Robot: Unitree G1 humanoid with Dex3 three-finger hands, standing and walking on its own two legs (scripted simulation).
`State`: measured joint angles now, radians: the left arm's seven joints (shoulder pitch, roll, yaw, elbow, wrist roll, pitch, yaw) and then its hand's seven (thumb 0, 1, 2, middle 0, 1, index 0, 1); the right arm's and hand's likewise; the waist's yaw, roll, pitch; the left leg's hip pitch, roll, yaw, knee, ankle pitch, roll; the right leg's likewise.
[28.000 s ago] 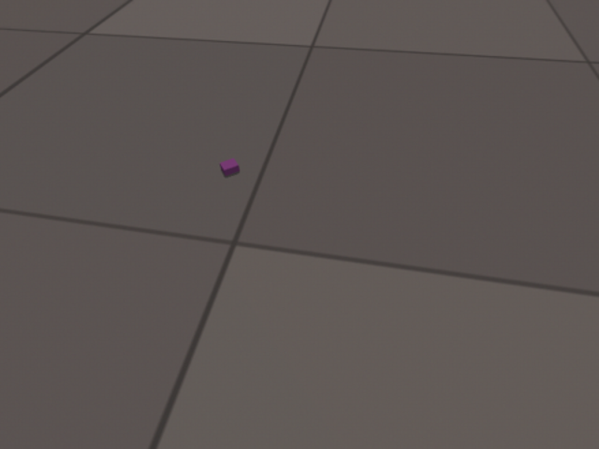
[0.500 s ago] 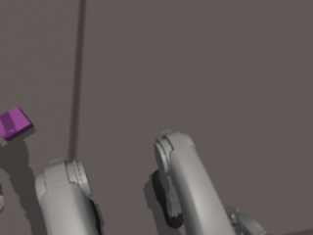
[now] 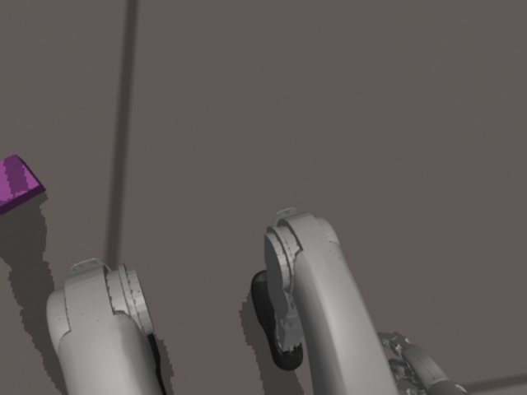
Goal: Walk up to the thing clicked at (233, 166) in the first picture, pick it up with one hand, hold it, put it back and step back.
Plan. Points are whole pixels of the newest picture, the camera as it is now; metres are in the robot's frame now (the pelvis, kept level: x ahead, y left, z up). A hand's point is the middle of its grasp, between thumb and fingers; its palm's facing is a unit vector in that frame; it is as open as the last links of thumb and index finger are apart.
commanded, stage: home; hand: left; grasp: from above
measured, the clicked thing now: (8, 184) +0.48 +0.33 -0.30
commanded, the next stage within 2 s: none
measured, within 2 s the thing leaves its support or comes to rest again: neither
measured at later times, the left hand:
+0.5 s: hand out of the picture +0.39 +0.31 -0.01, palm faces -0.30 -0.43 -0.85, open 9.8 cm
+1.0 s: hand out of the picture +0.26 +0.24 +0.20, palm faces +0.08 -0.92 -0.38, open 7.4 cm
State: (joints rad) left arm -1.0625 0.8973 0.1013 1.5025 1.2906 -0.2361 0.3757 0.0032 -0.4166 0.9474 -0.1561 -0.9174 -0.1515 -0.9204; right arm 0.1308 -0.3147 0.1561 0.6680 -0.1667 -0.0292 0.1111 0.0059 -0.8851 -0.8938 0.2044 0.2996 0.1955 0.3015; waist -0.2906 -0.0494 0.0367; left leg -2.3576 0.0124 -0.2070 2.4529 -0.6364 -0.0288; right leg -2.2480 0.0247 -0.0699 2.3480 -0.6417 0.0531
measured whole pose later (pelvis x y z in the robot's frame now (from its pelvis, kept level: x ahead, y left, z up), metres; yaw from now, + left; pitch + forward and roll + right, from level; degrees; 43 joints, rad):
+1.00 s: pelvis +0.04 +0.00 +0.28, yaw +9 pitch +23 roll -4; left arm 0.12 0.31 0.04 0.14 0.07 0.34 0.06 0.01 0.89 0.90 -0.20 -0.30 -0.20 -0.30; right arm 0.13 -0.21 0.03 0.56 0.04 -0.10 -0.07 0.01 -0.90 -0.90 0.21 0.30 0.20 0.30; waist -0.06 0.05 -0.19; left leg -1.36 0.04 -0.08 1.54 -0.59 -0.03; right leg -1.30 -0.03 -0.05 1.49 -0.60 0.03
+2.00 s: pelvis +0.09 +0.00 +0.40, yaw +11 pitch +9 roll -2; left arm 0.49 0.21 0.04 -0.13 -0.05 0.46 0.02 0.01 0.90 0.90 -0.20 -0.30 -0.20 -0.30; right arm 0.29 -0.22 0.03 0.55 0.00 -0.25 -0.19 0.02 -0.90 -0.90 0.21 0.30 0.20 0.30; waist -0.04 0.05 -0.15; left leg -0.71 0.04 -0.06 1.02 -0.47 -0.03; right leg -0.64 -0.03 -0.06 0.96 -0.48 0.03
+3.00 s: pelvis +0.10 +0.01 +0.40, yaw +11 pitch +10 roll -3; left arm 0.49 0.22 0.03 -0.13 -0.05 0.45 0.02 0.01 0.90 0.90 -0.20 -0.30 -0.20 -0.30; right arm 0.29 -0.22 0.02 0.55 0.00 -0.24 -0.18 0.02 -0.90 -0.90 0.21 0.30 0.20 0.30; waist -0.04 0.05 -0.16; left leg -0.70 0.05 -0.06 1.02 -0.50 -0.03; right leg -0.63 -0.03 -0.05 0.96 -0.50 0.03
